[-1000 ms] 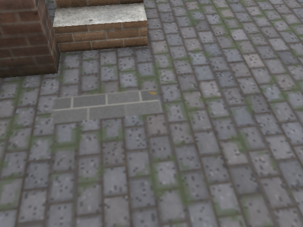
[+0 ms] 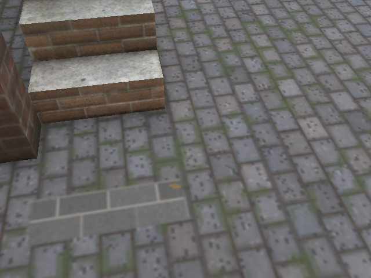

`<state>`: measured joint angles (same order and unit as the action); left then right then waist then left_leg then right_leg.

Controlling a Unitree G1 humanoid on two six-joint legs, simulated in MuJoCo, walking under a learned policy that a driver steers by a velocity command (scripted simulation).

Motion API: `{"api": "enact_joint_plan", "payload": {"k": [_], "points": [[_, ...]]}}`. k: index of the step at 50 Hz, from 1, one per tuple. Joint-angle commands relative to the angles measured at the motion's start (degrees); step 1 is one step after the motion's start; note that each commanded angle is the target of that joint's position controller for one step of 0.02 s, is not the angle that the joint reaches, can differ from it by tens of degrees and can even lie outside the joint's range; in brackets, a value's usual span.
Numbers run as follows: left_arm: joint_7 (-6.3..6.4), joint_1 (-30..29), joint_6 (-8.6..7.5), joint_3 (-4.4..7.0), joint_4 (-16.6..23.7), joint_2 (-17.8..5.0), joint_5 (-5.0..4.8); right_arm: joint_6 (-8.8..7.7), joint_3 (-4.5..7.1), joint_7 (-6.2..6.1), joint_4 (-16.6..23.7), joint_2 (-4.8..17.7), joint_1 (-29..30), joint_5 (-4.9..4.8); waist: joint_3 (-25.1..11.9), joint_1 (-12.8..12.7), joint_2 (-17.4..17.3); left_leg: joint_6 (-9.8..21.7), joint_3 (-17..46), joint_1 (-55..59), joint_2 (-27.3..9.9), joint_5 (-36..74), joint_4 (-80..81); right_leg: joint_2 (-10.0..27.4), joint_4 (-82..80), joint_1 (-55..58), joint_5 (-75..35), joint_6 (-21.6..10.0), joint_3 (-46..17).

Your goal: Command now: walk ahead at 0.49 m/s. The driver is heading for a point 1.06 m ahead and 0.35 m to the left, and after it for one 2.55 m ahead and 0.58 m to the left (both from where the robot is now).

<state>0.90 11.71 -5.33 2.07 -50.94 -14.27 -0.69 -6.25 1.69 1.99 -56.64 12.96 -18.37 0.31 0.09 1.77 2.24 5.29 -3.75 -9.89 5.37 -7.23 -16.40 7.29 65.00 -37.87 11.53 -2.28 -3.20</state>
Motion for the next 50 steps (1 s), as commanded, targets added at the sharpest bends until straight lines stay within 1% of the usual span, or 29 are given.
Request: {"api": "enact_joint_plan", "payload": {"k": [1, 5, 10, 12, 13, 14, 15, 16, 17, 18, 19, 20, 22, 24, 28, 32, 37, 38, 40, 41, 42, 43, 44, 45, 46, 47, 48, 49, 50], "points": [[0.37, 1.9, 0.21, 0.73, 2.4, -2.6, 0.71, -1.00, 1.22, -1.13, 3.2, 7.6, 2.4, -0.10, 3.1, -2.7, -4.3, 9.8, 11.8, -6.1, -16.0, 4.2, 11.6, 2.4, -8.3, -1.1, -9.3, 1.5, -0.1], [-0.35, -7.4, -0.44, 0.34, 4.8, -1.6, 0.16, -0.25, 1.50, -1.96, 2.2, 9.2, -2.3, -1.02, 3.1, 0.7, -4.4, 7.3, 9.0, -1.2, -15.1, 4.9, 10.6, -0.3, -24.8, 1.0, -17.6, 2.0, 2.2], [-2.09, -14.2, -0.97, 0.18, 7.7, -2.6, -0.58, 0.96, 1.84, -2.10, 0.3, 9.8, -6.4, -1.53, 4.6, 2.7, -5.2, 6.4, 10.3, 8.3, -18.8, 3.4, 6.4, -1.9, -33.3, 0.6, -12.3, 0.8, 2.4], [-2.65, -12.6, -1.49, 0.61, 7.9, -3.9, -0.59, 1.58, 2.19, -2.23, 0.2, 10.5, -5.8, -1.56, 3.7, 1.0, -6.1, 5.5, 11.0, 10.7, -20.1, 6.7, 3.1, -2.9, -35.6, 4.2, -7.7, -0.8, 3.0], [-2.71, -9.2, -1.72, 1.22, 7.2, -5.0, -0.52, 1.90, 2.25, -2.25, 0.5, 10.8, -4.6, -1.51, 1.9, -1.3, -6.6, 4.6, 10.3, 10.7, -19.5, 14.0, -0.9, -4.4, -36.8, 9.7, -6.2, -1.8, 4.4], [-2.51, -1.2, -1.85, 2.56, 4.7, -7.2, -0.43, 2.21, 1.88, -2.23, 0.8, 9.9, -3.7, -1.18, -2.8, -5.2, -6.0, 3.3, 7.8, 9.3, -16.5, 23.1, -10.3, -6.3, -37.9, 20.1, -5.9, -3.4, 5.7], [-2.04, 10.7, -1.94, 4.10, 2.0, -11.7, 0.04, 2.15, 0.82, -2.21, 2.2, 7.6, -3.2, -0.29, -11.5, -9.5, -1.9, 1.1, 4.4, 0.0, -12.9, 18.5, -27.2, 0.8, -36.6, 37.5, -7.0, -7.0, -2.1], [-2.11, 17.3, -1.37, 5.55, 0.3, -17.4, 0.61, 0.83, -1.22, -1.67, 2.8, 0.7, -9.4, -0.40, -19.1, -8.0, 13.0, -3.3, 1.0, -24.7, -2.7, -6.0, -49.5, 14.1, -41.2, 59.5, 2.1, -15.8, -27.7], [-2.24, 17.3, -1.39, 4.03, 0.4, -12.1, 0.52, -0.66, -0.47, -1.44, 2.1, 4.3, -8.2, -1.35, -21.0, -8.5, 11.8, -2.5, 9.9, -32.0, -3.2, -23.3, -58.6, 15.7, -47.8, 60.1, 5.7, -16.1, -38.8], [-2.16, 11.8, -1.53, 2.98, 1.5, -8.9, 0.42, -1.40, 0.75, -1.25, 3.5, 8.8, -3.6, -2.98, -12.8, -7.5, 8.1, -1.1, 11.2, -36.0, -6.3, -19.8, -61.2, 14.7, -48.0, 52.9, 4.4, -13.1, -30.1], [-2.15, 6.2, -1.49, 2.23, 2.9, -6.9, 0.51, -1.32, 0.89, -1.57, 4.4, 9.1, -0.2, -3.21, -8.5, -5.7, 3.4, -0.8, 9.8, -34.0, -9.4, -14.5, -59.4, 12.6, -49.3, 44.6, -0.3, -11.4, -21.5], [-2.43, 2.7, -1.61, 1.70, 3.2, -5.1, 0.69, -0.75, 1.13, -1.95, 4.5, 8.1, 1.4, -2.50, -4.7, -4.1, 0.8, -1.1, 9.5, -32.0, -11.2, -10.7, -55.6, 10.2, -51.8, 37.5, -3.4, -10.3, -15.7], [-2.70, 1.0, -2.15, 1.27, 2.3, -3.2, 1.19, 1.23, 1.54, -2.25, 3.8, 6.1, -0.7, -2.17, -2.2, -1.4, 2.7, -1.5, 10.0, -26.1, -12.8, -6.6, -51.3, 7.0, -55.3, 30.4, -7.3, -8.5, -7.9], [-2.41, 2.8, -2.50, 1.71, 0.7, -4.3, 1.57, 2.38, 1.62, -2.33, 3.7, 4.4, -1.4, -2.29, -0.6, -0.7, 2.1, -1.9, 10.5, -26.8, -12.4, -3.8, -50.1, 6.4, -56.7, 28.7, -13.4, -8.8, -2.8], [-1.07, 4.7, -2.26, 2.16, -0.7, -5.6, 1.92, 2.71, 2.27, -2.23, 6.3, 4.4, 4.4, -1.77, 1.4, -1.4, 0.8, -2.9, 12.3, -33.3, -11.3, 5.7, -41.1, 6.4, -57.7, 31.4, -18.7, -8.1, 3.4], [0.02, 5.8, -1.85, 2.21, -1.3, -6.6, 1.52, 2.49, 1.91, -1.06, 8.9, 3.3, 11.4, -1.32, 3.5, -3.4, 0.6, -2.9, 8.0, -32.1, -10.8, 13.8, -29.1, 5.9, -59.1, 33.0, -17.6, -6.5, 8.8], [0.59, 10.4, -0.07, 2.72, -3.3, -7.8, 0.70, 2.47, 1.31, 0.75, 13.8, 2.1, 19.4, -1.42, 6.2, -6.1, -0.3, -1.3, 3.7, -36.3, -10.4, 9.1, -22.2, 9.2, -55.1, 43.7, -22.8, -6.0, 11.9], [0.65, 10.4, 0.37, 2.87, -3.3, -8.1, 0.53, 2.48, 1.34, 1.17, 14.7, 2.2, 20.1, -1.54, 6.2, -5.8, 0.0, -0.7, 2.5, -36.0, -10.0, 6.6, -21.6, 9.8, -53.5, 45.1, -25.8, -5.7, 12.5], [0.93, 8.4, 1.05, 3.27, -2.5, -9.6, 0.30, 2.56, 1.93, 1.81, 15.9, 3.3, 18.9, -1.69, 4.2, -3.8, 1.6, 1.1, -1.2, -29.6, -7.3, 1.1, -20.6, 9.7, -48.0, 45.5, -41.8, -4.6, 14.7], [1.19, 7.6, 1.37, 3.55, -2.0, -10.6, 0.19, 2.72, 2.57, 1.92, 16.0, 4.4, 16.6, -1.72, 1.8, -2.0, 3.2, 2.2, -3.2, -24.6, -5.1, -1.8, -21.1, 9.6, -43.2, 45.5, -51.9, -4.0, 15.4], [1.41, 6.5, 1.78, 3.77, -1.5, -11.4, 0.18, 2.85, 3.66, 1.91, 15.1, 6.4, 11.0, -1.90, -1.5, 1.2, 4.1, 3.6, -4.3, -16.8, -2.7, -3.7, -20.8, 9.1, -35.0, 44.2, -58.8, -3.3, 16.0], [1.45, 5.2, 1.94, 3.72, -0.9, -11.6, -0.13, 2.91, 5.52, 1.38, 13.0, 9.7, 2.0, -1.96, -6.4, 6.2, 3.1, 5.8, -3.6, -3.2, -0.7, -0.1, -16.1, 6.8, -22.7, 39.1, -56.1, -1.7, 16.8], [1.31, 5.6, 1.29, 3.12, 0.7, -10.3, 0.63, 3.43, 7.52, -0.08, 11.3, 15.4, -6.4, -1.72, -11.6, 9.0, -4.5, 9.5, 11.1, 14.3, -9.3, 0.1, -13.5, 3.4, -4.0, 23.8, -34.0, 0.9, 16.8], [-0.04, 10.5, -0.95, 0.57, 3.5, -1.7, 1.25, 3.05, 7.85, -0.41, 13.2, 19.6, -3.4, -1.76, -17.8, 1.6, -17.6, 21.7, 46.1, 32.5, -24.3, -5.4, -5.9, -10.3, 17.9, -1.2, 19.1, 4.2, 8.9], [-1.13, 4.1, -3.94, 1.38, 5.0, -6.3, -0.75, 2.80, 6.46, -0.69, 12.8, 15.3, -5.8, -1.16, -20.6, 5.4, -11.6, 20.2, 49.9, 33.4, -24.5, -7.8, -0.2, -8.3, 20.0, -7.5, 19.4, 2.3, -3.4], [-1.40, -0.8, -4.86, 1.71, 6.9, -7.7, -2.45, 2.31, 5.69, -0.95, 12.9, 11.8, -4.0, -0.84, -13.1, 5.1, -9.2, 17.1, 40.3, 27.7, -22.3, -4.1, -0.5, -5.6, 17.2, -10.3, 15.1, 0.9, -2.9], [-1.02, -1.2, -4.88, 1.65, 6.9, -7.3, -1.58, 1.91, 5.07, -0.73, 13.7, 9.8, 0.6, -1.17, -7.6, 1.7, -2.0, 14.6, 32.7, 17.8, -19.6, 1.9, -0.2, -2.8, 10.7, -7.6, 10.8, 0.8, -2.4], [-0.46, -1.2, -4.18, 2.33, 6.4, -8.0, 0.12, 1.81, 4.42, -0.77, 14.8, 7.9, 4.4, -1.36, -5.6, -0.5, -0.3, 12.9, 27.7, 10.4, -17.4, 6.6, 0.6, -1.1, 5.7, -3.3, 9.0, 1.4, -1.9], [-0.46, 0.1, -3.17, 2.65, 6.6, -7.9, 0.75, 1.84, 4.06, -0.99, 15.7, 7.5, 6.2, -1.06, -4.3, -2.4, -1.0, 12.7, 25.7, 5.1, -16.0, 9.0, 1.9, -0.1, 3.2, 0.5, 7.7, 2.1, -2.1]]}}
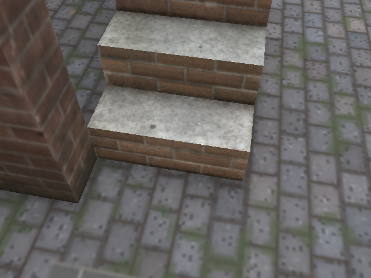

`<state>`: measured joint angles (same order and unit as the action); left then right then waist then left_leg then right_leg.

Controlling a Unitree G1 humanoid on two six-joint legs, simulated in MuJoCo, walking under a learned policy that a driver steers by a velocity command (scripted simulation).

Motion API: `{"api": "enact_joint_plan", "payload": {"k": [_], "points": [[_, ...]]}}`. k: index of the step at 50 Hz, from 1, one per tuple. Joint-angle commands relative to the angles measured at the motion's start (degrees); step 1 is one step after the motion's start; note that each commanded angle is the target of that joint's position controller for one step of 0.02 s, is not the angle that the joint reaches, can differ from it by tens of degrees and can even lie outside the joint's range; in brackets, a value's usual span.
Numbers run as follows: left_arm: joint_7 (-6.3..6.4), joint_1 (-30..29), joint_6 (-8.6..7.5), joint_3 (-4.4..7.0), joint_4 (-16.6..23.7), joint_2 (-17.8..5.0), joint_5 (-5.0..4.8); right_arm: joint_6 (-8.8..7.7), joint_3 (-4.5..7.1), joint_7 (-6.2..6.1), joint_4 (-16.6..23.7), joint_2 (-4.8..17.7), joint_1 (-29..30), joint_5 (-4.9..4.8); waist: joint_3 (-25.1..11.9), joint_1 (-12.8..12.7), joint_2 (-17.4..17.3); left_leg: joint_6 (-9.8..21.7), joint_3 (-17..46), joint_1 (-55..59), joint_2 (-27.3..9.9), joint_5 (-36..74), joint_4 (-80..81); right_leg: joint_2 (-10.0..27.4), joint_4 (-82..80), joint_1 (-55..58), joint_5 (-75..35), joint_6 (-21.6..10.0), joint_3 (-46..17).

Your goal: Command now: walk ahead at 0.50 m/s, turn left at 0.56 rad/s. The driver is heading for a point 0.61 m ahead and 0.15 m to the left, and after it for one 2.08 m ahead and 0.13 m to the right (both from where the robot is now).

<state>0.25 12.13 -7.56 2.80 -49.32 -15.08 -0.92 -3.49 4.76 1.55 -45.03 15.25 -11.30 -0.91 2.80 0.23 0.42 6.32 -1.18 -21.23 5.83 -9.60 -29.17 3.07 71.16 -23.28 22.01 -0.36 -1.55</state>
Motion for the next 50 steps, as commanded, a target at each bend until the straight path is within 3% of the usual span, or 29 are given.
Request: {"api": "enact_joint_plan", "payload": {"k": [1, 3, 5, 9, 10, 11, 13, 16, 17, 18, 19, 20, 21, 22, 25, 28, 31, 33, 36, 40, 41, 42, 43, 44, 45, 46, 47, 48, 50], "points": [[0.21, 0.4, -0.12, 2.05, 5.4, -6.6, 1.34, -0.92, 1.07, -0.77, 4.3, 5.7, -0.5, 0.05, -6.4, -1.7, 0.4, 11.9, 22.5, 13.4, -15.8, 12.7, 15.7, 4.3, -5.5, -12.4, -3.2, 1.1, -3.5], [0.40, -0.5, 0.91, 1.84, 6.5, -5.3, 1.75, -1.07, 1.43, -1.45, 4.3, 7.5, -1.7, -0.02, -5.1, -2.1, -0.7, 12.1, 19.5, 8.9, -14.6, 15.8, 16.9, 3.9, -11.1, -11.7, -6.0, 2.9, -2.2], [0.47, -6.5, 1.10, 1.15, 8.8, -4.1, 2.11, -1.07, 1.81, -2.31, 4.3, 9.3, -3.6, -0.05, -3.9, -0.5, -1.2, 11.2, 17.9, 7.2, -13.5, 15.9, 17.3, 2.3, -20.1, -12.5, -12.4, 4.1, -1.3], [-0.66, -15.2, 0.31, 0.53, 11.4, -3.4, 1.42, -0.22, 1.36, -3.20, 3.3, 9.0, -7.4, -0.24, -2.9, 3.2, -4.5, 6.7, 15.7, 5.8, -9.4, 5.6, 16.1, -2.1, -38.4, -6.9, -27.0, 3.8, -0.2], [-1.89, -12.6, 3.02, -0.83, 10.6, -1.6, 4.92, -0.21, 1.81, -1.64, 1.2, 10.1, -10.3, 1.54, -3.3, 3.4, -9.6, 5.5, 15.3, 8.7, -8.4, 8.1, 16.6, -1.7, -36.2, -6.0, -27.3, 3.5, 3.1], [-2.04, -13.9, 3.99, -0.65, 11.3, -2.5, 4.77, -0.23, 1.71, -1.12, 1.1, 8.5, -11.6, 1.82, -2.4, 4.4, -9.1, 5.2, 16.4, 10.5, -9.1, 10.9, 15.0, -1.1, -36.5, -7.2, -26.7, 3.2, 2.0], [-1.98, -16.5, 4.05, -0.57, 13.2, -4.3, 4.03, -0.09, 1.83, -1.18, 1.0, 8.5, -12.7, 2.12, -1.8, 5.0, -6.9, 5.1, 20.0, 15.1, -11.4, 13.7, 12.2, -1.1, -38.7, -8.6, -22.3, 2.7, 0.6], [-1.82, -9.9, 2.41, 0.40, 12.3, -7.7, 3.66, -0.29, 2.96, -1.67, 2.4, 11.3, -8.3, 2.60, -2.7, 0.8, -6.0, 2.5, 24.0, 15.3, -13.5, 16.8, 7.4, -1.6, -42.9, 1.4, -15.2, 0.8, -1.2], [-1.22, -4.1, 1.69, 0.92, 10.7, -8.8, 3.66, -0.58, 2.85, -1.51, 2.2, 11.2, -7.5, 2.48, -5.0, -2.2, -4.5, 1.5, 23.0, 14.2, -11.2, 20.1, 0.6, -2.4, -45.6, 9.0, -13.3, -0.4, -1.0], [-0.30, 2.8, 0.85, 1.73, 9.7, -11.5, 4.38, -0.94, 1.94, -0.93, 2.4, 8.5, -7.5, 2.15, -10.5, -5.3, 0.3, 0.3, 19.3, 10.4, -6.9, 16.3, -11.7, 3.5, -47.6, 19.5, -9.2, -2.5, -6.5], [0.31, 8.5, 0.81, 3.25, 9.9, -17.6, 5.69, -1.01, 0.87, -0.71, 4.2, 4.2, -11.6, -0.35, -19.6, -5.0, 12.4, -2.2, 10.8, -5.1, 0.9, -3.1, -28.3, 17.7, -50.6, 37.2, 1.9, -8.1, -26.7], [-0.06, 6.9, 1.38, 3.87, 9.6, -16.8, 4.98, -0.56, 0.62, -1.04, 3.9, 6.3, -11.7, 0.90, -18.5, -3.4, 16.7, -1.6, 7.2, -14.4, 1.0, -19.4, -35.1, 22.3, -58.2, 36.1, 11.0, -10.7, -41.8], [-0.32, 3.8, 1.73, 2.70, 10.3, -11.3, 4.36, 0.23, 0.92, -1.26, 2.2, 9.2, -8.8, 1.48, -11.1, -2.6, 7.5, -1.2, 8.0, -14.8, -3.1, -14.9, -38.6, 20.1, -58.3, 29.1, 12.2, -10.2, -34.7], [-0.53, 1.4, 1.78, 1.82, 10.5, -7.9, 3.85, 0.47, 0.83, -0.79, 1.8, 8.9, -6.9, 1.59, -7.3, -2.0, 3.5, -1.4, 7.3, -13.2, -4.8, -11.5, -37.6, 17.3, -58.6, 24.0, 4.5, -9.5, -26.8], [-0.61, 2.0, 0.92, 0.95, 8.0, -5.3, 3.32, 2.36, 0.19, 0.47, 1.7, 6.7, -5.4, 3.01, -3.5, -0.3, 5.0, -2.6, 5.4, -10.1, -7.5, -8.4, -34.6, 12.0, -59.0, 17.7, -17.9, -7.6, -11.0], [-0.47, 3.6, 0.47, 1.20, 6.6, -6.8, 2.16, 3.10, -0.13, 1.09, 3.1, 6.2, -2.2, 3.71, -4.2, 0.3, 6.4, -3.5, 4.6, -13.0, -8.0, -4.7, -32.7, 12.2, -60.3, 18.8, -26.2, -8.1, -5.1], [-0.10, 4.7, 0.96, 1.40, 5.5, -7.6, 2.22, 3.13, -0.89, 1.66, 4.6, 5.5, 2.9, 3.83, -2.4, -0.6, 5.8, -4.5, 3.3, -16.1, -9.1, -0.3, -27.1, 11.9, -62.1, 19.7, -27.8, -8.2, -0.1], [-0.20, 4.1, 1.34, 1.43, 4.6, -8.1, 2.26, 2.08, -1.63, 2.04, 5.6, 4.2, 7.1, 3.36, -1.0, -1.5, 5.5, -4.6, 1.1, -12.5, -8.7, 3.8, -17.4, 9.4, -62.6, 17.7, -28.6, -6.9, 5.1], [0.02, 5.1, 1.59, 1.74, 3.0, -9.4, 1.99, 2.14, -2.41, 2.27, 6.4, 3.7, 10.6, 3.64, -1.4, -2.3, 6.2, -3.7, -2.2, -7.4, -7.5, 3.7, -8.6, 9.1, -60.0, 18.8, -32.2, -5.8, 8.7], [1.28, 6.7, 2.74, 2.04, 1.2, -11.1, 1.86, 1.39, -2.13, 0.71, 5.5, 5.4, 8.5, 4.11, -4.6, -0.7, 6.4, 0.3, -4.1, -1.4, -4.1, -4.3, -3.1, 11.3, -48.4, 24.4, -56.2, -4.7, 10.1], [2.13, 1.8, 2.77, 4.01, 3.5, -17.4, -1.41, 0.22, -0.39, -0.19, 6.8, 8.9, 5.3, -0.13, -8.0, 4.1, 6.8, 1.9, -1.7, 5.3, -4.4, 0.0, 0.8, 11.2, -41.4, 23.4, -62.7, -4.5, 9.7], [2.24, 0.9, 2.87, 3.04, 4.1, -14.5, -1.32, -0.02, 1.21, -1.37, 3.7, 12.8, -3.8, -0.59, -13.9, 8.1, 3.4, 3.8, 1.0, 20.0, -5.1, 3.1, 3.0, 9.1, -30.1, 16.2, -56.8, -3.3, 10.8], [1.93, 1.5, 1.69, 0.56, 8.1, -7.5, 0.79, 0.52, 2.40, -3.17, 2.3, 18.4, -9.3, 0.85, -18.3, 8.2, -8.8, 8.2, 20.1, 38.9, -18.8, 11.6, 3.8, 3.1, -12.3, -5.4, -24.7, -0.2, 12.2], [1.45, 3.4, 0.59, -0.37, 7.1, -4.8, 0.73, 0.66, 1.88, -3.98, 2.5, 18.3, -9.4, 2.06, -24.3, 5.9, -15.8, 17.5, 38.3, 42.7, -29.9, 18.1, 10.1, -3.2, 3.7, -15.9, 9.8, 2.0, 4.4], [0.70, 1.3, 0.43, 1.16, 6.3, -10.3, -0.95, 0.47, 0.44, -4.08, 3.6, 13.5, -6.8, 1.89, -20.1, 6.8, -6.6, 16.0, 30.3, 36.9, -28.5, 16.3, 10.5, 0.6, 6.9, -18.8, 7.6, 1.7, -1.3], [0.49, -0.9, 0.65, 1.16, 6.7, -10.0, -1.20, 0.25, -0.49, -3.93, 3.9, 10.7, -3.4, 1.75, -14.2, 5.3, -3.9, 13.2, 20.9, 29.4, -25.5, 18.1, 10.6, 2.9, 4.7, -18.7, 4.4, 1.1, -0.8], [0.72, -1.9, 1.28, 0.96, 6.9, -8.2, 0.04, 0.11, -1.13, -3.39, 3.6, 9.1, -0.6, 1.69, -10.8, 3.0, -1.1, 11.1, 16.8, 23.3, -22.4, 20.5, 11.7, 4.1, 1.2, -17.2, 1.6, 1.7, -0.2], [0.84, -0.9, 1.97, 1.01, 6.6, -7.6, 0.56, 0.12, -1.65, -3.08, 3.4, 7.7, 0.8, 1.87, -8.7, 1.5, -2.6, 9.8, 13.6, 19.1, -21.1, 23.0, 13.7, 5.0, -0.8, -15.1, -0.8, 2.4, -0.8], [0.36, 3.3, 3.54, 1.11, 5.6, -6.5, 0.16, -0.10, -1.46, -2.80, 2.1, 8.8, 1.2, 2.31, -7.2, -1.1, -3.6, 9.5, 10.1, 13.3, -20.2, 23.4, 16.5, 4.4, 1.4, -12.5, -5.1, 3.1, -1.2]]}}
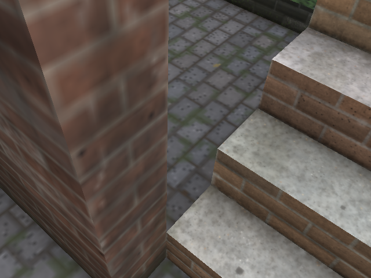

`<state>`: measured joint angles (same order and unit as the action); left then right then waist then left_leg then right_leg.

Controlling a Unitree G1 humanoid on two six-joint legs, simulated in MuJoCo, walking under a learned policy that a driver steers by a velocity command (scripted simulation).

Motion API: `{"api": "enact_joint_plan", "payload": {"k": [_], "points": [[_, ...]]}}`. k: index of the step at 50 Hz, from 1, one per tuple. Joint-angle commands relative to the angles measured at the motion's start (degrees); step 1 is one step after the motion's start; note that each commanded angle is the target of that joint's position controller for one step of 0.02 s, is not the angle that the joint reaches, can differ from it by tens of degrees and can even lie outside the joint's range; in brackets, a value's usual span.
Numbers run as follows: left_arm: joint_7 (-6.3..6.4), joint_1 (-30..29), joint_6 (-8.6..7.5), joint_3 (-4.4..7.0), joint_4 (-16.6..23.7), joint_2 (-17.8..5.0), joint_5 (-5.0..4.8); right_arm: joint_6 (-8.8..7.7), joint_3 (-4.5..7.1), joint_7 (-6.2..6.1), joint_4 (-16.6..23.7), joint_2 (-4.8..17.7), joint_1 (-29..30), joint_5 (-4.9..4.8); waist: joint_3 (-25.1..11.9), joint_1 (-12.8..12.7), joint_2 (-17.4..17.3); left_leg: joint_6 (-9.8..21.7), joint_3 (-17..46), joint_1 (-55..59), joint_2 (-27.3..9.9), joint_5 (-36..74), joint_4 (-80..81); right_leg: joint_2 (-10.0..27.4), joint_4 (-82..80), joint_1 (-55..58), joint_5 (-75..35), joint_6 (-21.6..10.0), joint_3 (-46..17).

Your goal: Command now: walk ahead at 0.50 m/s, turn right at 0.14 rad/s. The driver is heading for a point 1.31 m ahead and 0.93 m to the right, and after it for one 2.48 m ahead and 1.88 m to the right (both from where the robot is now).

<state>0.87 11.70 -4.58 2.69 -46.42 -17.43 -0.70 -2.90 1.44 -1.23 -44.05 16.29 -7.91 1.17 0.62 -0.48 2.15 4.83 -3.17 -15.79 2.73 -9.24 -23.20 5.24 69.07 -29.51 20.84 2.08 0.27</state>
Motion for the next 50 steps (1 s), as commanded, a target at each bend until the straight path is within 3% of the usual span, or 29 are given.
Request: {"api": "enact_joint_plan", "payload": {"k": [1, 6, 11, 12, 15, 16, 17, 20, 21, 23, 24, 25, 26, 27, 28, 30, 31, 34, 36, 37, 40, 42, 43, 44, 45, 46, 47, 48, 50], "points": [[-0.47, 3.5, 1.13, 1.37, 3.2, -3.5, 0.07, -0.11, 1.78, -0.14, 0.4, 6.8, -3.7, 0.32, -4.6, 0.0, -4.3, 11.3, 10.8, 7.0, -17.4, 25.3, 10.9, 1.0, 4.2, -7.4, -5.3, 1.5, -3.8], [0.42, 0.1, 2.93, 1.95, 6.3, -1.0, 1.49, -0.44, 2.26, -0.69, -2.7, 7.2, -7.8, 0.96, -3.2, 1.4, -6.2, 9.3, 3.2, 6.6, -17.5, 14.9, 13.0, -0.9, 1.1, -12.4, -15.0, 2.9, -4.1], [1.80, -1.9, 4.89, 2.77, 9.7, -1.2, -0.18, -0.27, 1.49, -1.19, -7.3, 2.8, -17.5, -0.77, 4.3, 3.7, -9.3, 7.9, 4.4, 21.9, -21.6, 9.2, 12.0, -3.0, 35.0, -39.2, 1.5, 0.7, -8.0], [0.66, -5.5, 4.39, 2.37, 11.7, -1.5, -0.04, -0.71, 1.04, -1.50, -7.2, 0.6, -16.4, -1.24, 5.7, 2.7, -4.3, 4.7, 2.1, 22.5, -19.9, 7.3, 11.6, -1.8, 24.2, -41.0, -2.9, -1.0, -10.1], [-0.64, -3.9, 6.22, -0.69, 12.7, 5.2, 0.69, -0.41, 1.04, -3.33, -10.1, 1.3, -24.5, -1.45, 5.4, 3.4, -7.0, 5.9, 6.3, 32.8, -26.3, 9.3, 7.1, -2.4, 47.4, -55.8, 6.6, -1.6, -10.6], [0.58, -17.2, 5.98, -0.01, 17.7, 4.5, 5.58, -1.78, 2.09, -2.88, -8.8, 5.8, -24.5, 3.74, 7.8, 6.3, -2.4, 5.0, 2.9, 25.3, -25.4, -2.5, 12.8, -5.2, 44.2, -53.5, 12.0, -3.3, -3.4], [1.37, -23.1, 5.66, -0.40, 20.3, 5.5, 5.54, -2.27, 2.04, -2.71, -10.2, 5.9, -25.3, 3.96, 10.9, 7.2, -3.0, 4.9, 4.1, 24.5, -25.4, -5.8, 15.5, -5.4, 47.0, -56.7, 15.0, -4.5, -2.2], [2.02, -22.2, 6.34, -2.62, 26.1, 9.9, 3.65, -3.11, 0.82, -3.91, -14.0, 3.2, -24.0, 0.91, 13.3, 2.6, -8.0, 2.3, -1.1, 25.4, -23.2, -3.7, 20.2, -1.6, 38.4, -58.8, 24.1, -7.4, -2.4], [1.51, -19.5, 6.64, -3.72, 27.1, 11.7, 2.97, -1.86, 0.59, -4.02, -13.0, 4.4, -22.4, 0.98, 10.4, 1.0, -11.7, 1.3, -5.8, 24.3, -19.8, 3.4, 20.2, -0.8, 32.6, -54.1, 24.8, -8.0, 1.5], [-0.47, -9.3, 6.17, -4.56, 25.3, 10.6, 0.95, -0.55, 1.12, -3.63, -7.1, 8.0, -13.3, -0.97, 1.3, -4.7, -4.5, 2.7, -13.3, 7.2, -17.5, 49.0, 19.6, -4.8, 6.1, -15.3, 14.9, -11.6, 8.7], [-0.40, -0.2, 6.98, -3.29, 21.1, 8.5, 1.44, -1.22, 1.28, -3.74, -3.9, 10.0, -12.4, -2.93, -9.9, -8.0, -7.9, 4.2, -10.1, 4.5, -22.3, 90.7, 8.3, -11.7, 11.9, 5.4, 12.1, -12.0, 10.6], [-0.12, 13.2, 6.87, 0.21, 16.1, 0.5, 1.56, -1.78, 2.56, -2.10, 0.1, 14.8, -11.1, -4.91, -22.5, -14.7, -4.7, 1.9, -8.9, -1.1, -18.5, 111.6, -12.3, -19.1, 7.6, 22.6, 6.1, -14.9, 4.1], [-0.77, 18.4, 5.31, 1.60, 14.5, -3.9, 0.55, -2.68, 2.16, 0.57, 3.4, 12.6, -9.1, -5.39, -30.4, -15.4, 5.7, -2.8, -1.3, -15.2, -11.8, 50.7, -40.2, -6.7, -10.6, 42.5, -6.4, -22.7, -19.1], [2.70, 13.1, 5.45, 1.49, 15.3, -0.8, -1.79, -3.33, 0.40, 3.15, 5.7, 10.6, -3.3, -1.50, -34.8, -13.2, 7.8, -6.5, 0.3, -21.9, -1.9, -8.6, -62.4, 1.4, -30.7, 46.7, -7.5, -21.4, -37.2], [5.29, 13.6, 4.97, 2.40, 12.6, -5.0, 0.82, -3.07, -1.28, 4.48, 6.4, 4.3, -5.1, -0.83, -35.6, -10.1, 8.8, -6.7, 8.3, -26.8, -1.3, -9.1, -78.3, 7.0, -31.7, 43.1, -15.5, -21.4, -44.5], [5.10, 9.1, 5.21, 2.25, 7.4, -3.8, 2.76, -1.21, -1.89, 4.11, 10.6, 0.0, 2.1, 1.28, -9.1, -5.6, 1.3, -4.0, 9.0, -34.0, -6.6, -1.0, -80.4, 3.1, -27.3, 17.7, -9.5, -17.6, -34.5], [4.20, 8.8, 4.69, 1.49, 5.2, -0.1, 2.23, -0.44, -1.83, 3.09, 12.5, 0.2, 4.4, 2.05, -3.1, -4.8, -0.4, -4.3, 7.7, -34.5, -7.0, -3.2, -80.6, 0.1, -26.4, 9.2, -6.6, -15.5, -30.6], [2.85, 9.9, 2.98, 1.12, 1.5, 0.5, 4.00, 2.34, -2.25, 0.10, 14.8, -3.7, 7.2, 2.27, 0.7, -1.6, 1.2, -5.0, 4.2, -42.5, -1.8, -11.3, -95.5, -1.2, -30.1, 4.0, -11.8, -16.3, -25.7], [2.17, 11.8, 1.71, 1.46, -1.9, 0.5, 4.81, 1.64, -3.93, -0.48, 21.2, -7.5, 16.7, 1.76, 3.8, -1.3, 6.6, -4.0, 10.6, -54.2, -4.8, -22.7, -98.2, 0.0, -39.6, 5.3, -8.9, -14.3, -25.0], [-2.77, 6.2, 0.12, -0.95, -4.0, 7.4, -0.29, 0.03, -3.51, 1.00, 24.4, -4.3, 17.1, -2.47, 0.5, 2.0, -3.4, -2.9, 7.2, -48.1, -4.2, -14.4, -87.2, -1.1, -41.8, 3.6, -5.4, -13.8, -27.7], [-3.35, -10.1, -1.22, -0.03, 2.4, -0.3, -3.68, 2.36, -1.77, 0.05, 22.5, -3.2, 5.2, -4.87, -5.6, 13.5, -2.4, -7.2, -6.3, -4.0, 1.6, -5.7, -72.5, -4.6, -43.8, -19.8, -31.4, -14.6, -17.0], [-3.55, -9.6, -0.91, 3.60, 3.9, -10.8, -6.56, 0.35, -0.48, -0.35, 16.4, 2.0, -16.8, -2.89, -16.6, 26.9, -8.3, -3.3, -12.1, 36.4, 3.4, 0.3, -27.5, -18.6, -21.2, -17.7, -72.9, -2.1, 1.5], [-1.62, -20.5, -2.35, 2.68, 7.0, -8.2, -5.72, -1.76, 3.42, -0.42, 9.4, 6.7, -26.1, -6.93, -12.5, 32.8, -24.0, 0.3, 7.9, 45.3, -8.0, 29.7, 8.4, -22.9, 10.0, -22.6, -23.8, -1.7, -4.3], [1.50, -23.7, -4.87, -1.30, 10.1, 3.9, -3.31, -1.59, 3.08, 1.62, 3.2, 2.3, -20.1, -2.20, 3.0, 25.8, -19.0, 6.6, 8.1, 26.8, -12.0, 29.3, 25.2, -21.4, 39.0, -23.4, 14.6, -4.1, 3.4], [3.79, -23.7, -7.51, -4.76, 13.9, 14.8, -3.46, -1.47, 2.42, 3.19, -4.0, 0.2, -18.1, -0.29, 7.3, 18.2, -16.2, 9.3, 5.7, 21.0, -15.1, 54.1, 27.8, -23.3, 67.2, -28.6, 26.5, -5.9, 3.4], [2.77, -19.6, -7.71, -1.87, 18.6, 9.1, -4.72, 0.54, -0.08, 4.37, -8.7, -3.0, -22.5, -1.03, 1.6, 8.6, -11.0, 9.0, 13.7, 42.7, -19.9, 97.7, -8.2, -24.5, 84.5, -59.5, 30.5, -5.4, 1.0], [0.81, -23.0, -7.40, -3.81, 22.6, 12.3, -4.36, 3.18, -0.54, 3.64, -10.1, -6.7, -22.7, 0.20, -9.6, 7.1, 0.1, 5.5, 14.9, 52.9, -22.3, 91.4, -10.1, -19.6, 88.9, -72.0, 29.7, -7.6, 2.3], [-2.05, -24.3, -5.57, -4.63, 26.3, 14.0, -4.15, 5.02, 0.45, 2.83, -9.4, -6.6, -17.3, 3.09, -17.4, 3.4, 6.3, 4.1, 13.1, 49.6, -21.0, 56.0, -5.2, -13.0, 78.6, -68.7, 25.6, -7.7, 2.1], [-3.64, -18.2, -2.55, -5.34, 27.2, 14.0, -4.85, 3.49, -0.24, 3.43, -10.1, -5.2, -5.6, 0.05, -5.6, -5.8, -0.7, -2.0, 6.2, 21.7, -15.9, 27.6, 10.0, -9.3, 64.8, -57.0, 16.7, -6.3, 2.6]]}}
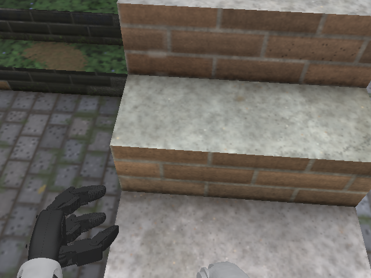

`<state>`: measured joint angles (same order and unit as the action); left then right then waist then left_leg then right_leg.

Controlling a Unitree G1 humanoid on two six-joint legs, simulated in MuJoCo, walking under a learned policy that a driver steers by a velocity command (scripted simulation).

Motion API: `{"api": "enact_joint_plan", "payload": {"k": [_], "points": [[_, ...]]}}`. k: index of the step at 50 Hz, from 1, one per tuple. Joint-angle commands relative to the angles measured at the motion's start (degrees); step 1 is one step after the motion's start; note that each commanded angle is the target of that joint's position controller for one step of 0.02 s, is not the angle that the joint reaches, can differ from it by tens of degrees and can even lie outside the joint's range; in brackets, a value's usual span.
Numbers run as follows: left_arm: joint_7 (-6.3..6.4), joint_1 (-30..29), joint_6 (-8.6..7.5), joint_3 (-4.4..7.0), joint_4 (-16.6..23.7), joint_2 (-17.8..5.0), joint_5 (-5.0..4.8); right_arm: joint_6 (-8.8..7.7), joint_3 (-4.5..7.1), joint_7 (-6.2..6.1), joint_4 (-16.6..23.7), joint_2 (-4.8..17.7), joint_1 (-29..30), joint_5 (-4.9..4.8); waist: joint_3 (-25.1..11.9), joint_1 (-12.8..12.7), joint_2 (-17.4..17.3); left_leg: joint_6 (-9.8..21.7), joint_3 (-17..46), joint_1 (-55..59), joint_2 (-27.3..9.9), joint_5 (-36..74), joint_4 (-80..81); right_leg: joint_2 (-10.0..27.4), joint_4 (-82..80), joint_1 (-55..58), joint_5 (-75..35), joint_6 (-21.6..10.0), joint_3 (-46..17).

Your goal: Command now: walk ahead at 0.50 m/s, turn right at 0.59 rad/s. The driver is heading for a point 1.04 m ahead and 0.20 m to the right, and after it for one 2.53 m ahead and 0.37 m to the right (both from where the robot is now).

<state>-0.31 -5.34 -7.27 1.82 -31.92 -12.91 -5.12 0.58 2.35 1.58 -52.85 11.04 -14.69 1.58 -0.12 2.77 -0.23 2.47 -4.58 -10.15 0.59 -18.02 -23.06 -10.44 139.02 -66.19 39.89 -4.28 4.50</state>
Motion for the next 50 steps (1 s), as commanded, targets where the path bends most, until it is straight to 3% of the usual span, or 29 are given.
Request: {"api": "enact_joint_plan", "payload": {"k": [1, 2, 4, 5, 6, 7, 8, 9, 10, 11, 12, 16, 18, 27, 28, 29, 32, 34, 35, 36, 37, 39, 41, 44, 45, 46, 48, 49, 50], "points": [[-1.86, -1.2, 1.98, -3.01, 13.3, 6.0, 0.00, -1.46, -1.52, 0.44, -3.0, 1.0, 4.1, -2.13, 0.6, -12.1, -2.8, -0.9, 4.2, -0.3, -12.6, 36.9, 16.2, 8.8, -9.7, -9.8, -8.8, -1.3, -1.5], [-1.14, -3.8, 4.25, -2.84, 13.4, 3.8, -0.19, -2.62, -1.75, 0.05, -3.7, 1.6, 3.5, -3.51, 2.4, -12.0, 0.4, 0.3, -0.8, -11.3, -10.4, 39.0, 22.4, 9.3, -19.5, 0.6, -13.6, -2.0, 1.8], [0.00, 10.1, 5.64, -1.19, 7.3, -3.6, -0.14, -3.79, 1.27, -1.81, 3.1, 17.7, 6.1, -10.00, -17.1, -18.6, 5.4, 1.5, -2.6, -17.7, -9.1, 111.2, 16.4, 1.8, -48.1, 59.8, -24.5, 0.3, 5.3], [1.11, 17.9, 7.00, 0.03, 1.0, -4.0, -0.45, -3.78, 2.97, -1.85, 2.8, 25.7, 5.9, -7.45, -26.8, -20.6, 7.6, 0.6, -0.2, -8.4, -15.7, 142.0, 8.9, 1.5, -47.2, 68.6, -24.5, 2.3, 2.2], [2.58, 20.3, 8.92, 1.09, -1.2, -7.9, 1.64, -3.69, 3.76, -3.24, 2.5, 23.2, 6.7, -4.93, -22.5, -20.1, 2.0, 4.0, 1.6, 6.4, -21.4, 142.8, -2.6, 3.1, -66.1, 57.4, -14.6, 1.1, -0.6], [1.24, 11.9, 7.54, 0.36, -2.5, -6.1, 0.75, -1.95, 2.38, -3.22, 2.5, 18.1, -0.4, -4.56, -23.9, -14.2, 13.0, -2.0, 1.1, -5.4, -8.0, 96.5, -35.0, 7.4, -81.0, 65.7, -22.0, -8.8, -11.0], [-0.21, 5.5, 5.83, -0.10, 0.2, -6.2, 4.79, -2.95, 2.62, -1.85, 0.7, 16.6, -5.2, -2.12, -35.8, -11.7, 18.8, -3.5, 7.0, -11.7, 5.5, 10.9, -68.7, 14.6, -102.9, 72.0, -37.2, -15.5, -34.2], [-0.81, 0.3, 5.45, -1.29, -1.4, -1.8, 10.67, -3.48, 2.62, -0.93, 2.0, 11.9, -6.3, 1.90, -42.2, -5.8, 5.3, -1.8, 13.4, -28.6, 8.4, 3.3, -93.0, 21.3, -99.6, 78.4, -39.0, -16.2, -43.7], [-2.32, 7.9, 6.50, -0.11, -8.9, -5.0, 10.70, -5.09, 1.12, -1.42, 6.6, 5.3, -2.5, 2.88, -36.2, -6.0, -2.7, -0.2, 10.6, -29.7, 6.8, 4.5, -95.3, 20.2, -98.8, 69.6, -39.4, -12.2, -36.9], [-4.01, 11.7, 7.08, -0.12, -16.5, -2.7, 5.38, -8.31, -0.74, -2.33, 8.6, 0.2, 0.3, 1.87, -14.1, -3.7, -8.7, 3.0, 10.7, -35.0, 5.8, 0.5, -94.3, 19.5, -102.5, 52.4, -43.9, -8.0, -28.2], [-4.92, 12.9, 7.03, 0.46, -22.1, -1.2, 4.18, -10.18, -2.55, -2.47, 9.1, -3.5, -0.2, -0.30, -3.8, -0.6, -12.7, 5.9, 11.0, -41.5, 5.4, -2.9, -96.6, 18.1, -104.9, 43.9, -40.5, -7.2, -24.7], [-6.88, 5.3, 6.18, 1.16, -23.0, -2.0, 3.88, -6.51, -2.79, -3.23, 13.2, -0.1, 1.2, -1.88, 2.9, 6.9, -3.8, 4.8, 4.8, -43.9, 0.9, 7.1, -85.2, 14.1, -119.0, 26.1, -9.5, -1.9, -19.1], [-6.82, 11.3, 5.15, 0.17, -25.2, 1.8, 4.73, -5.42, -2.17, -3.72, 7.5, 1.0, -4.4, -2.92, 0.5, 4.3, 1.9, 2.7, 1.2, -42.1, 3.3, 13.0, -88.3, 15.0, -118.4, 26.4, -15.9, -6.5, -13.7], [-0.51, 20.5, 2.22, -0.06, -25.3, -4.2, 2.32, -3.63, -1.42, -3.12, 5.1, 4.7, 5.5, -5.03, 0.6, -1.7, 14.5, 1.5, 2.6, -47.7, -1.6, -5.0, -63.8, 22.8, -126.1, 49.9, 0.0, -9.7, -25.9], [-0.95, 22.5, 2.54, 0.30, -26.0, -4.6, 2.74, -3.73, -1.59, -1.83, 3.3, 4.4, 4.6, -3.76, 2.1, -2.5, 8.8, 1.4, -2.1, -43.4, -2.1, -3.2, -51.3, 18.9, -123.1, 51.5, -5.7, -8.1, -21.7], [1.32, 19.3, -0.17, -1.70, -18.0, -4.1, 12.64, -2.24, -3.71, 0.78, 8.0, 5.2, 10.9, 8.15, -3.4, -8.3, 12.7, -1.6, 2.8, -39.2, 0.4, 0.1, -35.0, 18.6, -115.5, 55.6, -11.3, -10.9, -29.2], [1.33, 12.0, -0.98, -1.74, -11.4, -8.2, 8.88, 0.54, -3.53, 3.27, 3.5, 3.1, -0.7, 5.96, -3.2, -0.5, 7.3, -5.3, -5.9, -18.5, 3.9, 10.5, -5.6, 11.9, -105.9, 54.3, -23.4, -10.4, -21.9], [-1.29, 15.3, 4.02, -2.63, -9.6, -10.7, 12.19, -0.08, -5.24, 9.65, -4.2, 1.9, -20.8, 6.20, -3.9, 5.6, -2.9, -3.8, -7.2, 4.8, 1.5, 27.7, 0.6, 5.2, -77.7, 35.7, -42.4, -11.7, -16.5], [-4.38, 26.0, 6.53, -3.93, -10.2, -4.3, 14.03, -1.05, -3.81, 12.48, -7.1, 10.1, -29.7, 5.66, -6.2, 1.9, -7.9, 8.7, -0.3, 16.7, -6.3, 58.8, -14.9, -0.6, -65.3, 18.3, -45.4, -9.8, -14.9], [-7.05, 35.9, 6.97, -3.16, -11.7, -0.7, 10.87, -2.55, -0.92, 12.25, -7.6, 20.7, -33.3, 6.28, -12.6, -0.2, -19.7, 28.6, 22.3, 24.8, -23.7, 96.9, -13.5, -8.4, -41.2, 6.4, -12.4, -3.5, -15.7], [-7.49, 33.7, 5.96, 0.08, -8.9, -9.2, 7.89, -3.62, 1.25, 9.40, -0.9, 27.4, -19.7, 4.72, -7.3, -2.4, -17.8, 36.0, 41.8, 15.5, -36.6, 66.1, -4.4, -5.0, -6.6, -4.7, -7.4, 2.1, -17.7], [-5.03, 19.4, 3.62, 1.30, -8.5, -10.9, 9.45, -4.49, -2.73, 4.80, 3.4, 17.2, -9.2, 6.32, 0.6, -0.8, 1.4, 25.6, 39.7, 14.7, -29.2, 18.7, -2.4, -0.8, 19.8, -27.4, -18.2, 0.3, -20.7], [-4.93, 12.3, 2.32, -1.10, -4.8, -5.9, 13.40, -3.60, -5.64, 1.98, 1.6, 9.7, -7.6, 5.92, 0.8, -3.3, 5.8, 16.6, 27.2, 7.4, -17.0, 8.0, -3.5, 1.5, 9.3, -21.8, -25.3, -2.5, -17.6], [-8.94, 13.5, 3.76, -1.27, -5.8, -8.5, 8.73, -6.56, -5.53, -0.36, 3.1, 13.3, -7.9, 3.88, 7.1, -3.9, -4.3, 18.2, 19.0, -10.7, -12.8, 6.8, 5.6, 1.6, 2.7, -11.4, -24.0, 2.1, -7.3], [-2.48, -2.4, 6.46, -3.24, -1.4, 0.9, 7.25, -10.01, -1.99, -2.66, 0.2, 12.8, -10.9, -0.37, 10.5, 0.1, 2.7, 8.1, 13.0, -8.0, -11.7, 7.8, 11.7, -2.3, -15.8, -10.4, -13.7, 5.7, 6.4], [0.44, -4.3, 6.92, -4.45, 1.4, 1.3, 8.46, -10.09, -2.66, -4.00, -1.5, 11.2, -12.2, 0.53, 13.4, -0.9, 1.6, 5.5, 11.1, -15.7, -9.5, 11.9, 13.4, 2.9, -27.4, -2.0, -12.1, 6.1, 6.9], [0.19, 5.3, 6.78, -4.59, 1.9, -0.3, 7.77, -8.88, -1.56, -5.72, -2.2, 14.2, -6.4, -1.59, 5.5, -8.8, -1.3, 4.7, 0.2, -20.2, -7.6, 36.0, 11.6, 3.9, -58.9, 31.5, -15.4, 2.3, 7.7], [-1.21, 6.5, 7.08, -4.88, 0.8, 0.4, 6.28, -8.21, -0.17, -6.14, -2.7, 19.1, -13.5, -3.77, 1.2, -6.8, -7.0, 8.2, 2.2, -9.6, -12.8, 60.7, 10.3, 1.5, -72.1, 35.9, -4.9, -0.9, 9.0], [-1.71, 17.1, 7.34, -3.25, -2.4, -0.5, 6.39, -7.31, 0.78, -6.56, -2.7, 20.6, -16.3, -2.92, -7.7, -10.8, -9.9, 8.3, 2.3, 0.4, -15.1, 80.9, -0.1, -1.0, -73.0, 44.0, -6.8, -2.5, 7.3]]}}
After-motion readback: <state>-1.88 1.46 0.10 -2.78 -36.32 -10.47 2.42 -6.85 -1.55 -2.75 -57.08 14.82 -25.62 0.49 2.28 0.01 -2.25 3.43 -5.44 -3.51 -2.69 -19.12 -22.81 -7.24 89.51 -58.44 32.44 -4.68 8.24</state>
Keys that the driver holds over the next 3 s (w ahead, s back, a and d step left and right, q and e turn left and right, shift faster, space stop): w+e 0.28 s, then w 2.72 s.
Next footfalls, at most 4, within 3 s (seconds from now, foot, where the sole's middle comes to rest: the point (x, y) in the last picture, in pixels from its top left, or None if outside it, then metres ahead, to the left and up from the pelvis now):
0.18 right None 0.20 -0.03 -0.57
0.68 left None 0.21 0.21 -0.57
1.00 right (167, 273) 0.35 0.06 -0.37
1.16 left None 0.25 0.20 -0.31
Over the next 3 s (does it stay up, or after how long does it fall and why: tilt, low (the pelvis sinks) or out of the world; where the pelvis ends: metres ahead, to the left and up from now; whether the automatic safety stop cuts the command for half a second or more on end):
stays up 0.10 0.47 -0.20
